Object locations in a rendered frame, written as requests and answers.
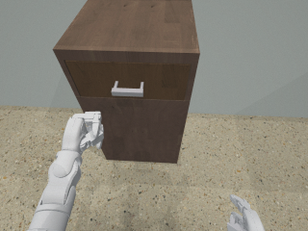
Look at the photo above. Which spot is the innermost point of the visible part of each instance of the left robot forearm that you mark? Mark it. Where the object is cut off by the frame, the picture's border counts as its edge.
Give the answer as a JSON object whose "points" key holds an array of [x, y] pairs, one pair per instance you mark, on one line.
{"points": [[56, 202]]}

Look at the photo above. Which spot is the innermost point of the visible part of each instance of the drawer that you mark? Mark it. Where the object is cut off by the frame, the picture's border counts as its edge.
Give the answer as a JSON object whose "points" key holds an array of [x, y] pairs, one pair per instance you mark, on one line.
{"points": [[163, 81]]}

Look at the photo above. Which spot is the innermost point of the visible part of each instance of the left robot hand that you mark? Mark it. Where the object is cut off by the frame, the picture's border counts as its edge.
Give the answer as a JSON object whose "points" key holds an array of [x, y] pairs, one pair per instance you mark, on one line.
{"points": [[79, 137]]}

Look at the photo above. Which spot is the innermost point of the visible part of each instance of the right robot hand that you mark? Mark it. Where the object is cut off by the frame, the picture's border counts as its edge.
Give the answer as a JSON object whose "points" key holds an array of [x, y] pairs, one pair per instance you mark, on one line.
{"points": [[250, 220]]}

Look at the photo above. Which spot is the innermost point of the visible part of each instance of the cabinet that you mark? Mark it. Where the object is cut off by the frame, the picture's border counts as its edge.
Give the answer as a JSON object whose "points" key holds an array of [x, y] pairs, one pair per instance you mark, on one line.
{"points": [[135, 31]]}

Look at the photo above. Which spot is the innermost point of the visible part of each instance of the handle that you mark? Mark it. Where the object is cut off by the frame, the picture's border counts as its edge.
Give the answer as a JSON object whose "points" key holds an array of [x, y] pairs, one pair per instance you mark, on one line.
{"points": [[127, 92]]}

